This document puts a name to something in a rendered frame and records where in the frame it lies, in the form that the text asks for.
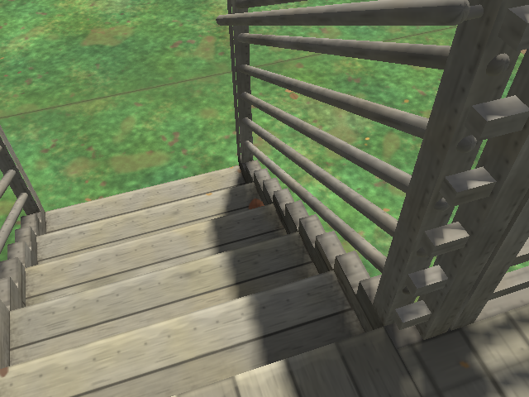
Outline stairs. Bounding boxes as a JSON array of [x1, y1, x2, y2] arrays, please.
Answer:
[[0, 165, 365, 397]]

